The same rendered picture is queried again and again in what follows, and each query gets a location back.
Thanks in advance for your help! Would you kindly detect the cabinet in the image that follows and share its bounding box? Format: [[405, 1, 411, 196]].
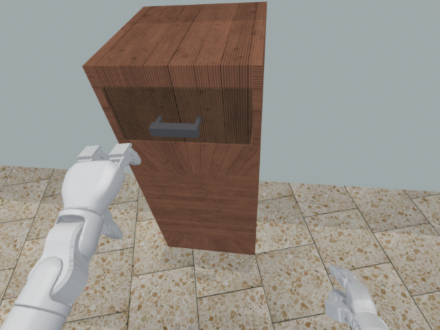
[[82, 2, 267, 255]]

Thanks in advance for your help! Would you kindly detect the robot left forearm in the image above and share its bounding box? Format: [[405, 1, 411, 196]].
[[0, 208, 104, 330]]

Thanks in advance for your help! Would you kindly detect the drawer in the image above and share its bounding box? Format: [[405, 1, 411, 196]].
[[102, 87, 253, 144]]

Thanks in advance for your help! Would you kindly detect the robot right forearm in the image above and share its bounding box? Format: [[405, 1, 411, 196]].
[[352, 312, 389, 330]]

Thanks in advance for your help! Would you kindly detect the robot right hand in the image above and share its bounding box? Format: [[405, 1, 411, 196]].
[[324, 265, 377, 327]]

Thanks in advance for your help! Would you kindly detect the robot left hand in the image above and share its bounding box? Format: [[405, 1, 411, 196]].
[[61, 143, 141, 239]]

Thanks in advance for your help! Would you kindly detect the handle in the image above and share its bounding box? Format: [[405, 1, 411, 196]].
[[149, 115, 201, 138]]

